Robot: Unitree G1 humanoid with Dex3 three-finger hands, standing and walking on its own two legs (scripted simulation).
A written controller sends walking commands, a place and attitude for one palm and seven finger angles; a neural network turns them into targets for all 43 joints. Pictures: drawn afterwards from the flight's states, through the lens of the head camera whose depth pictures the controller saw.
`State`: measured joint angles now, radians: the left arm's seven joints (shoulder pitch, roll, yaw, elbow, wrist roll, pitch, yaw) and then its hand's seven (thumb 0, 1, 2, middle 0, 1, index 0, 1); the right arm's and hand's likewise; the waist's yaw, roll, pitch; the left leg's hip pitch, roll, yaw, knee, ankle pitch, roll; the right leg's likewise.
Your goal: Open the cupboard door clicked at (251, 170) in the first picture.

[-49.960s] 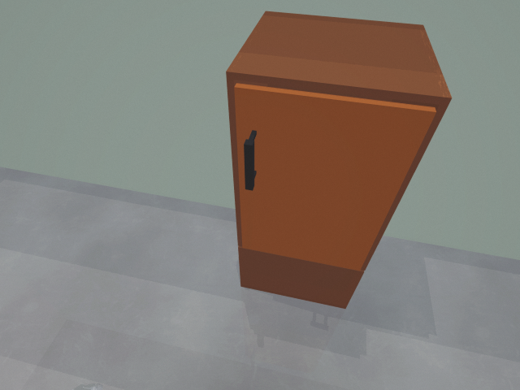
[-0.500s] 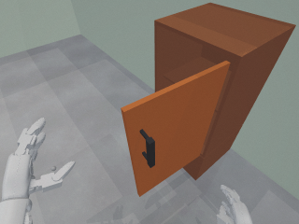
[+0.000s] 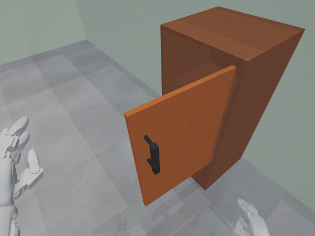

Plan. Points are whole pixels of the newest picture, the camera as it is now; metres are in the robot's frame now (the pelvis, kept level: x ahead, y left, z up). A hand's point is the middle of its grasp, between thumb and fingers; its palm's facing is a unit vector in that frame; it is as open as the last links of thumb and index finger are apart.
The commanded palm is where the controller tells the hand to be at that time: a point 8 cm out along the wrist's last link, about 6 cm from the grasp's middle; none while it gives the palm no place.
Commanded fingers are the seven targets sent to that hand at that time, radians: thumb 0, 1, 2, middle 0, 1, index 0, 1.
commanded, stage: draw the hand back to the body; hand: left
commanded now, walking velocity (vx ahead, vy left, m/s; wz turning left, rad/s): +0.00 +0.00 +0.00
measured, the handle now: (151, 155) +0.35 +0.08 -0.02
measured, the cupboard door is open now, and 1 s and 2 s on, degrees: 85 85 85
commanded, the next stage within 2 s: step back with the hand held close in 0.08 s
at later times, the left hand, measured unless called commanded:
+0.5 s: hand (34, 177) +0.17 +0.26 +0.15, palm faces +0.35 -0.78 -0.52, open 7.4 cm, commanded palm +0.11 +0.31 +0.17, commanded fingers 0.00 0.90 0.90 -0.20 -0.30 -0.20 -0.30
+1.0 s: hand out of the picture +0.09 +0.29 +0.15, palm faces +0.47 -0.72 -0.50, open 7.4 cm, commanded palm +0.03 +0.32 +0.17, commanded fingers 0.00 0.90 0.90 -0.20 -0.30 -0.20 -0.30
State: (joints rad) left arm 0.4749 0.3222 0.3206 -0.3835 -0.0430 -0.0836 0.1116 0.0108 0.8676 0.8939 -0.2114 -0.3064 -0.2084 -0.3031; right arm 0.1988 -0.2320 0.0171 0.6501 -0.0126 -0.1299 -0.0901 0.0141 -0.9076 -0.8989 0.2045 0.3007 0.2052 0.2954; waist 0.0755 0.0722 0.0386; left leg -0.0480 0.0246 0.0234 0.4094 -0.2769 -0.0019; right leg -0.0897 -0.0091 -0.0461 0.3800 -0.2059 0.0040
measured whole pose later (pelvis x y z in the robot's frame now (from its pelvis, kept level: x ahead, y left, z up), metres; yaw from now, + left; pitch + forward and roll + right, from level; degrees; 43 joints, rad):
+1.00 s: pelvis -0.10 +0.02 -0.02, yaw +2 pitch -2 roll -1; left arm 0.52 0.41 0.46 -0.51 0.01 -0.24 0.16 0.01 0.88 0.90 -0.22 -0.31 -0.21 -0.30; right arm 0.23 -0.22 0.01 0.57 0.00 -0.11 -0.09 0.01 -0.91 -0.90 0.21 0.30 0.21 0.30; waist 0.01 -0.01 0.07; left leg -0.40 0.00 0.01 0.65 -0.24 0.04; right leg -0.40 -0.01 0.01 0.57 -0.15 0.03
